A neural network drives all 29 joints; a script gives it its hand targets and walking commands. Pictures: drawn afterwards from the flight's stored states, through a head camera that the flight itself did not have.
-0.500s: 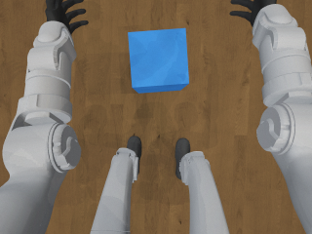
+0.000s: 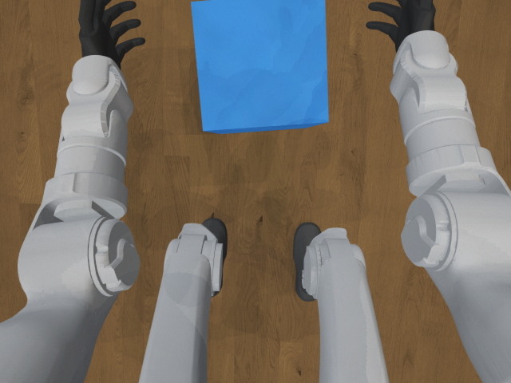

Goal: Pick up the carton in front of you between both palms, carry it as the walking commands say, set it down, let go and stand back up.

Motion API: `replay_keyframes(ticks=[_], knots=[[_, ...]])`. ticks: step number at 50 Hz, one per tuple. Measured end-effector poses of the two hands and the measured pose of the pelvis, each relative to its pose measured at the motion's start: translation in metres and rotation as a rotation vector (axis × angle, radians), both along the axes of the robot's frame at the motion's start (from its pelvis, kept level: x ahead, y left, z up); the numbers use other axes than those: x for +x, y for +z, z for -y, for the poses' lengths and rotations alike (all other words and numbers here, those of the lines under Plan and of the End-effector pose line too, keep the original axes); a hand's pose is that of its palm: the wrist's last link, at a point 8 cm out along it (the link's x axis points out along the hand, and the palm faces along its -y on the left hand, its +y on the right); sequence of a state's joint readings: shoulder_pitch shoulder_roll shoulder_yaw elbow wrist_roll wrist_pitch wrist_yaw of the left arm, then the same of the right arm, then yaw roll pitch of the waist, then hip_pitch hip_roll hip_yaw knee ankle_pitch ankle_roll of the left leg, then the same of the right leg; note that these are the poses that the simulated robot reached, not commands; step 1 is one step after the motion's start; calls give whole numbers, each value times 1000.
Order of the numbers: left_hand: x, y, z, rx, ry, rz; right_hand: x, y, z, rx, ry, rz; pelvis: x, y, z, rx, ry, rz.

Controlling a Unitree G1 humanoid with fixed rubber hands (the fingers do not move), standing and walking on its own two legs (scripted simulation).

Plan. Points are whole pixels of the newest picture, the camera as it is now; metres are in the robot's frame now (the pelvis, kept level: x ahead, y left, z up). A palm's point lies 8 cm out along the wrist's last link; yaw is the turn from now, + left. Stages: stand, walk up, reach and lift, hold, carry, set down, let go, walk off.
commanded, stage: reach and lift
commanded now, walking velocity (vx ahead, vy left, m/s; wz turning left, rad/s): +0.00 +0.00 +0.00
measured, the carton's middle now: (260, 78) +0.53 +0.01 -0.41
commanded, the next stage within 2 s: none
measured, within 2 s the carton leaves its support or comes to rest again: leaves its support in 1.36 s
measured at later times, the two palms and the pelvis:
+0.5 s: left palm (159, 81) +0.51 +0.19 -0.34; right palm (363, 68) +0.54 -0.18 -0.34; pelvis -0.05 +0.00 -0.16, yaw +0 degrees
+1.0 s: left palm (175, 78) +0.52 +0.16 -0.34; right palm (347, 67) +0.54 -0.15 -0.34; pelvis -0.05 +0.00 -0.16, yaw +0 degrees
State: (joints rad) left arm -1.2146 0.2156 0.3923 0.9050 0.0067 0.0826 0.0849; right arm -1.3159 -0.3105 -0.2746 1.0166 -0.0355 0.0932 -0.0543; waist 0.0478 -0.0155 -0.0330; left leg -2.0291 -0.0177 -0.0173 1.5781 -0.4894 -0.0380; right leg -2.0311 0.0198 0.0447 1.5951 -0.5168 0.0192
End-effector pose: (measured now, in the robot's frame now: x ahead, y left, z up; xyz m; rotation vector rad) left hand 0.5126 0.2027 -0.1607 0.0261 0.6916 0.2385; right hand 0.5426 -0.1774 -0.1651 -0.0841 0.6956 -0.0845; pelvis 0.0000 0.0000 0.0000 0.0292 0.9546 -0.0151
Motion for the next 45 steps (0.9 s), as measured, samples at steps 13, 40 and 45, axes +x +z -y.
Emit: replay_keyframes(ticks=[13,40,45], knots=[[0,-103,6,-13,-15,-3,-2,-99,4,-1,-8,7,-45,-116,0,-4,-2,197],[7,-174,24,-27,-52,-32,2,-170,-9,21,25,-13,-38,-166,1,2,-2,310],[3,-175,28,-32,-63,-32,-3,-171,-15,25,35,-15,-43,-164,1,0,-1,317]])
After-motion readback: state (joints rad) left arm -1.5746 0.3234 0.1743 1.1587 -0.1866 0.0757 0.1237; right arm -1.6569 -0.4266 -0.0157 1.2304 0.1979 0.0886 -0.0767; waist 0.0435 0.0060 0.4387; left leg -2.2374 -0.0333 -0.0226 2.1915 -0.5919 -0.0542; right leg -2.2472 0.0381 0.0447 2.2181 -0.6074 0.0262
